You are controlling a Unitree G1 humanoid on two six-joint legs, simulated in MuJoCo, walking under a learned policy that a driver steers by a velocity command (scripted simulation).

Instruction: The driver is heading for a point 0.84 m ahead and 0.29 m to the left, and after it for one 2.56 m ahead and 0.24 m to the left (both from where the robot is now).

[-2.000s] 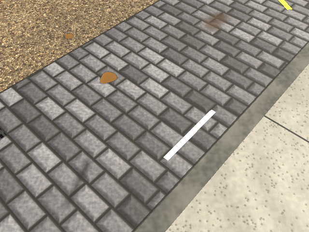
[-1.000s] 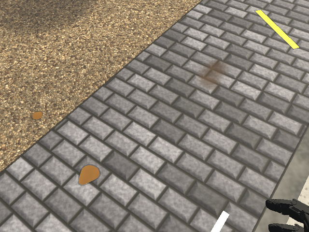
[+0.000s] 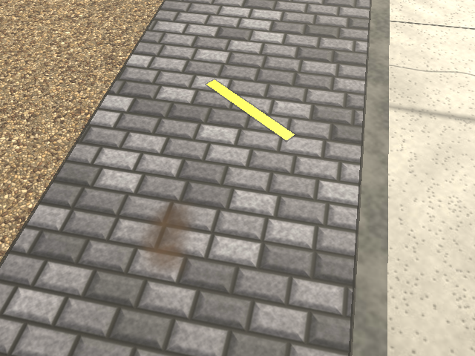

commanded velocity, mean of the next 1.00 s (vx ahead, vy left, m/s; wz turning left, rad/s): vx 0.50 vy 0.00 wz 0.53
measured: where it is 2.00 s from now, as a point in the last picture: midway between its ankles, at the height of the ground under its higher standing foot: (120, 184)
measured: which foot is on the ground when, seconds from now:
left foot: up 0.00-0.10, down 0.12-0.58, up 0.60-1.00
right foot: down 0.00-0.14, up 0.16-0.56, down 0.58-1.00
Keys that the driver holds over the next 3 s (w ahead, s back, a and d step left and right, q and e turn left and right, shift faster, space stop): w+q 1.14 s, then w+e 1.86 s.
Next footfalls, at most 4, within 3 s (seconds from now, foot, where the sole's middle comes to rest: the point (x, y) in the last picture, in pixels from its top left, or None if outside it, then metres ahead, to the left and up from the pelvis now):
0.12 left None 0.25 0.13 -0.78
0.58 right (274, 331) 0.55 -0.03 -0.78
1.10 left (150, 289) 0.67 0.35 -0.78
1.66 right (160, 189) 1.05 0.38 -0.78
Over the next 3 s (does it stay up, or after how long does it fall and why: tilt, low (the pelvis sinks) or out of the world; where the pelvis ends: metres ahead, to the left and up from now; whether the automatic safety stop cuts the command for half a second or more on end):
stays up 1.55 0.53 0.00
